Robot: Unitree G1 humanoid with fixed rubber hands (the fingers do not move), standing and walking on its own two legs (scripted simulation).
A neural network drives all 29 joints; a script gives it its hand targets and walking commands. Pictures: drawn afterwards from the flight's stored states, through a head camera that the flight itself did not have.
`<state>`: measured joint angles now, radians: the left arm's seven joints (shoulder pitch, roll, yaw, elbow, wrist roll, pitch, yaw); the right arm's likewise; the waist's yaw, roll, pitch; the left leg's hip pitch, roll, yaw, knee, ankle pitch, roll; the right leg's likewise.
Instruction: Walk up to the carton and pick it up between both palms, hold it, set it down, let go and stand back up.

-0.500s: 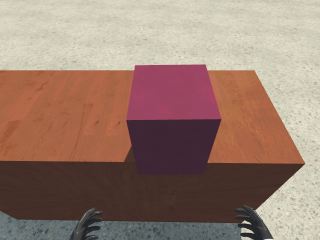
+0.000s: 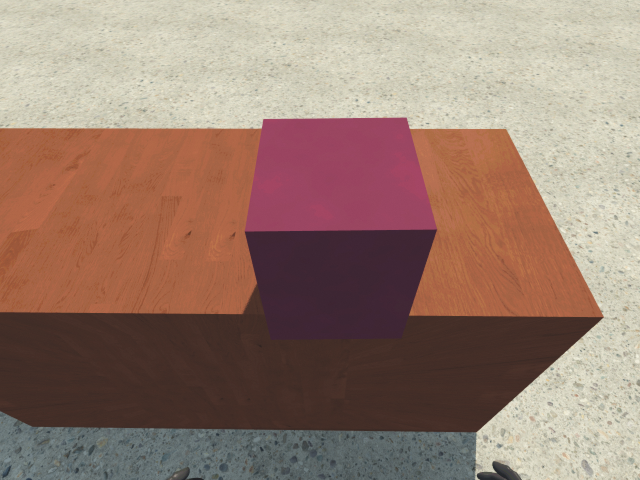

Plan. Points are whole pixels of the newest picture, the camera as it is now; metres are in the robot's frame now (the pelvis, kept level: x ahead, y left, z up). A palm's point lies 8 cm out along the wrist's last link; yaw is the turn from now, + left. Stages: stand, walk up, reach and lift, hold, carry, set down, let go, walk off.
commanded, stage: stand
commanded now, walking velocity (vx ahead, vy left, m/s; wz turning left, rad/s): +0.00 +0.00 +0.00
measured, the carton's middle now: (335, 233) +0.44 +0.00 +0.05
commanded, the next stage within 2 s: reach and lift in 1.92 s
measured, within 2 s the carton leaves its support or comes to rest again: neither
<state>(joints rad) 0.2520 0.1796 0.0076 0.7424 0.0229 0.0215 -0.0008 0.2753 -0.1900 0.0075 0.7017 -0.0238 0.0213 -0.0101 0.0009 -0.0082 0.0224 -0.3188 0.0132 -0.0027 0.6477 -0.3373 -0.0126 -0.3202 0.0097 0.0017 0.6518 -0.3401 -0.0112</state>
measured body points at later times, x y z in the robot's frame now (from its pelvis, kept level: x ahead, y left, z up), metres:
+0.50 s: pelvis +0.01 +0.00 +0.01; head +0.03 +0.00 +0.45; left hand +0.10 +0.23 -0.13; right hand +0.10 -0.23 -0.13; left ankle +0.00 +0.13 -0.72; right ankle +0.00 -0.11 -0.72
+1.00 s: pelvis +0.01 +0.00 +0.01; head +0.02 +0.00 +0.46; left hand +0.05 +0.23 -0.14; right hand +0.04 -0.23 -0.14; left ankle +0.00 +0.13 -0.72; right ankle +0.00 -0.11 -0.72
